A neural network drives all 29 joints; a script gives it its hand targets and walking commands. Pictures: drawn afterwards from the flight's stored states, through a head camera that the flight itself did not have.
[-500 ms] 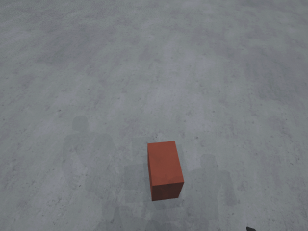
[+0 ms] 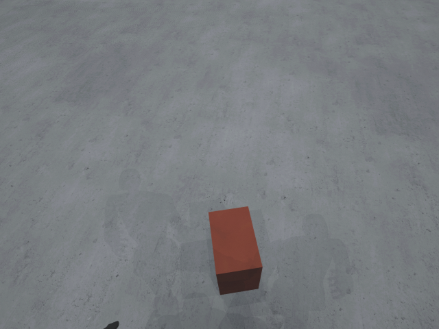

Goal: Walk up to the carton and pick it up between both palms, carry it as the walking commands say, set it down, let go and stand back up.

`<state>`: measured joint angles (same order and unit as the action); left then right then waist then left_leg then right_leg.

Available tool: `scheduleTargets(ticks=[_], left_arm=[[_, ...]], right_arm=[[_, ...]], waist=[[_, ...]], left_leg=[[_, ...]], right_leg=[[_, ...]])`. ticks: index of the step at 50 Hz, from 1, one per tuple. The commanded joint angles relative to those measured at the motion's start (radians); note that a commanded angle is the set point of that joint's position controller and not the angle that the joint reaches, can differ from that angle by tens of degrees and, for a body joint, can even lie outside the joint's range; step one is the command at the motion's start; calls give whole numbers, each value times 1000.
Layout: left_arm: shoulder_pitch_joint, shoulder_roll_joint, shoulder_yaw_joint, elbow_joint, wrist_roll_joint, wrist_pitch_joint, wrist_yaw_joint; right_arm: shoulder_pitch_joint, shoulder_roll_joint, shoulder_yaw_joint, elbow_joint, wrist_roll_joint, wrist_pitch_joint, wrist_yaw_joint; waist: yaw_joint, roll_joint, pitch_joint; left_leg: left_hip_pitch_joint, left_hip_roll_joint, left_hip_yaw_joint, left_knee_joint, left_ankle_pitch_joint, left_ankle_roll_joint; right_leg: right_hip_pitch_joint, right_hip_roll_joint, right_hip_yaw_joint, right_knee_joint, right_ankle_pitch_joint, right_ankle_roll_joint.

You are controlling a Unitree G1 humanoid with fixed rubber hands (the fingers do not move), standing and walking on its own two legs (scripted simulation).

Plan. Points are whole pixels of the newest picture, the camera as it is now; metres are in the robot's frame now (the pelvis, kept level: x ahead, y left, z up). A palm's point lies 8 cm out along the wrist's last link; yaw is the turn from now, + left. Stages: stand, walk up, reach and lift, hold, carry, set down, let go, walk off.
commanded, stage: walk up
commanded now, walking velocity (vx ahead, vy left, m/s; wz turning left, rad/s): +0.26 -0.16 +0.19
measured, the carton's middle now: (233, 251) +0.51 +0.00 -0.64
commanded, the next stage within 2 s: stand in 1.78 s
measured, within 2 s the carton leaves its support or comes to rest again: neither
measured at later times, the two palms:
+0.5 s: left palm out of the picture +0.09 +0.24 -0.13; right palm (356, 278) +0.23 -0.24 -0.11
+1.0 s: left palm out of the picture +0.12 +0.23 -0.12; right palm (367, 300) +0.19 -0.26 -0.12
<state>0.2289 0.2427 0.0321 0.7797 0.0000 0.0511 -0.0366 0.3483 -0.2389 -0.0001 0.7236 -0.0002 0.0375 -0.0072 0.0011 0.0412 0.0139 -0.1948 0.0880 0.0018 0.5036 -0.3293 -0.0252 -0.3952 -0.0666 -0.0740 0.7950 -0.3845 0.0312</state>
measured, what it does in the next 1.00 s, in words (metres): steps on the spot: left foot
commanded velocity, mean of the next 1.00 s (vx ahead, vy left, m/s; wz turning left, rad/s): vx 0.05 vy -0.03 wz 0.11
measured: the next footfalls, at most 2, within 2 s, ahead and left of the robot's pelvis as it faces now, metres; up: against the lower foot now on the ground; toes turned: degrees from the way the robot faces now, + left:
left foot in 0.48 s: +0.14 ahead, +0.11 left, +0.00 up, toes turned +7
left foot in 1.50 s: +0.05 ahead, +0.08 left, +0.00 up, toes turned +3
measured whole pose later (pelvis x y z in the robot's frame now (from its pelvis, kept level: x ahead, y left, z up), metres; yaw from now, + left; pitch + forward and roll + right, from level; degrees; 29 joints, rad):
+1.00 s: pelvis +0.07 -0.03 -0.01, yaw +6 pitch -2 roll +0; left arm 0.24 0.23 0.02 0.78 0.00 0.06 0.00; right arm 0.24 -0.23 0.00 0.73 0.00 0.04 0.00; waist 0.01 0.02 0.06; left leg -0.31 0.03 0.00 0.58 -0.23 -0.01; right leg -0.31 -0.06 -0.11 0.71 -0.30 0.00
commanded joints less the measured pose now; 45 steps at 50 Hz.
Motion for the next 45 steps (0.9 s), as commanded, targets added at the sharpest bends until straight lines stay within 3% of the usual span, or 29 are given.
scheduleTargets(ticks=[1, 3, 4, 5, 6, 7, 9, 11, 12, 14, 17, 19, 20, 22, 23, 24, 25, 26, 27, 28, 29, 30, 32, 34, 36, 38, 40, 43, 45], left_arm=[[-56, 76, 17, -65, 20, -53, -18], [65, 72, 26, -18, 12, -64, -8], [139, 112, 45, -1, 21, -75, -1], [257, 185, 73, 24, 32, -84, 5], [326, 261, 91, 38, 32, -80, 12], [320, 264, 84, 26, 33, -75, 14], [205, 179, 59, 2, 35, -75, 22], [156, 133, 52, -24, 33, -82, 26], [174, 131, 50, -17, 31, -85, 27], [199, 125, 44, -13, 30, -91, 29], [228, 149, 49, -18, 36, -90, 42], [161, 162, 51, -49, 36, -79, 55], [145, 176, 60, -48, 30, -69, 59], [111, 173, 63, -48, 14, -52, 54], [138, 147, 59, -64, 12, -49, 56], [137, 95, 40, -90, 10, -45, 56], [104, 76, 31, -93, 8, -23, 59], [83, 81, 37, -94, 3, -10, 61], [83, 87, 42, -69, -1, 7, 54], [63, 80, 34, -72, 5, 4, 47], [91, 66, 25, -55, 7, 5, 39], [92, 57, 17, -47, 10, -1, 33], [87, 43, 19, -40, 10, -3, 29], [122, 32, 14, -9, 6, -13, 34], [138, 55, 20, -6, 13, -24, 37], [65, 131, 28, -24, 23, -32, 40], [-28, 146, 25, -59, 30, -32, 39], [-30, 140, 27, -67, 26, -32, 39], [4, 138, 35, -65, 17, -26, 43]], right_arm=[[7, -222, -106, 18, -47, -40, -6], [21, -193, -98, 17, -36, -46, -1], [38, -142, -87, 15, -33, -46, -2], [19, -96, -72, -15, -29, -48, 2], [-45, -72, -57, -58, -30, -42, 3], [-88, -77, -60, -74, -29, -33, 2], [-98, -92, -76, -54, -35, -30, 18], [-75, -86, -71, -29, -29, -32, 30], [-80, -74, -63, -18, -27, -34, 34], [-120, -56, -54, -18, -30, -35, 33], [-191, -48, -49, -41, -32, -25, 32], [-135, -65, -54, -14, -13, -12, 24], [-100, -73, -56, 0, -6, -15, 20], [-39, -84, -51, 24, -10, -30, 19], [-7, -136, -65, 34, -19, -38, 16], [15, -217, -91, 35, -29, -46, 12], [11, -241, -94, 29, -25, -43, 13], [13, -227, -92, 25, -20, -37, 7], [-17, -202, -86, 15, -31, -36, 4], [-72, -174, -76, 7, -36, -34, -3], [-157, -152, -68, 1, -31, -25, -6], [-159, -138, -59, -10, -32, -24, -10], [-129, -127, -56, 1, -31, -14, -8], [-141, -133, -70, 4, -31, -8, -3], [-151, -82, -59, 1, -29, -12, 1], [-168, -43, -49, -14, -25, -5, 9], [-108, -62, -50, 2, -32, 3, 15], [-79, -68, -52, 5, -34, -8, 19], [-70, -96, -59, 7, -27, -22, 12]], waist=[[-43, 175, -9], [7, 159, -90], [37, 96, -140], [94, -93, -183], [132, -293, -133], [122, -295, -87], [68, -202, 50], [47, -153, 23], [46, -186, -14], [56, -188, -44], [72, -180, 7], [35, -169, 12], [20, -216, -32], [-32, -206, -121], [-38, -130, -159], [-47, 82, -166], [-36, 192, -97], [-46, 215, -78], [-43, 185, -46], [-29, 173, -14], [-2, 254, -14], [-2, 248, -41], [1, 183, -40], [24, 135, -44], [40, 75, -52], [6, -171, -19], [-35, -225, 36], [-44, -195, 7], [-40, -110, -42]], left_leg=[[31, 180, -198, -261, -5, 146], [-15, 107, -99, -125, 154, 109], [-108, 69, -73, -28, 69, 81], [-231, -17, 8, 169, -86, 31], [-397, -50, 76, 381, -265, 2], [-447, -13, 23, 474, -302, 15], [-450, 17, 5, 554, -158, 5], [-417, 3, 30, 513, -76, -4], [-373, -7, 55, 460, -69, -8], [-331, -21, 79, 383, -52, -13], [-349, -15, 67, 269, -57, -14], [-270, -65, 68, 165, -43, -16], [-222, -78, 81, 92, -3, -10], [-63, -115, 131, -125, 228, 14], [64, -37, 64, -93, 497, 40], [175, 140, -167, -52, 844, 105], [139, 263, -317, -109, 964, 185], [49, 278, -302, -134, 855, 220], [9, 271, -294, -156, 672, 210], [-4, 237, -252, -163, 621, 193], [-65, 157, -169, -189, 458, 183], [-44, 106, -130, -190, 447, 161], [-62, 94, -146, -191, 297, 147], [-89, 75, -142, -146, 235, 126], [-157, 26, -98, -87, 136, 83], [-148, -91, 44, 44, 51, 19], [-65, -91, 58, 81, 38, 8], [-34, -88, 86, 46, 81, 9], [-17, -35, 54, 25, 327, 15]], right_leg=[[34, 43, -3, -181, -66, 18], [310, 77, -71, -436, 117, 29], [452, 9, -6, -462, 202, 20], [563, -149, 157, -546, 107, -17], [562, -361, 371, -584, 47, -82], [482, -404, 423, -603, 8, -147], [361, -305, 292, -622, -37, -158], [381, -234, 157, -595, 193, -144], [394, -214, 110, -567, 322, -143], [422, -202, 52, -514, 538, -148], [422, -258, 73, -472, 716, -182], [393, -258, 63, -386, 1035, -155], [406, -246, 35, -322, 1056, -135], [382, -160, -41, -188, 844, -83], [273, -113, -61, -94, 638, -48], [69, -8, -86, 34, 257, -5], [-46, 67, -30, 132, -281, 6], [-32, 50, 37, 226, -303, 2], [-33, 32, 58, 245, -242, 2], [-62, 20, 51, 222, -190, -5], [40, 15, 56, 126, -147, -5], [68, 35, 31, 25, -136, -4], [129, 60, 2, -131, -99, -6], [224, 82, -44, -325, 66, -6], [303, -11, 25, -368, 173, -32], [206, -185, 198, -493, 135, -91], [50, -200, 193, -532, -5, -121], [66, -151, 142, -468, 73, -102], [116, -129, 88, -322, 333, -87]])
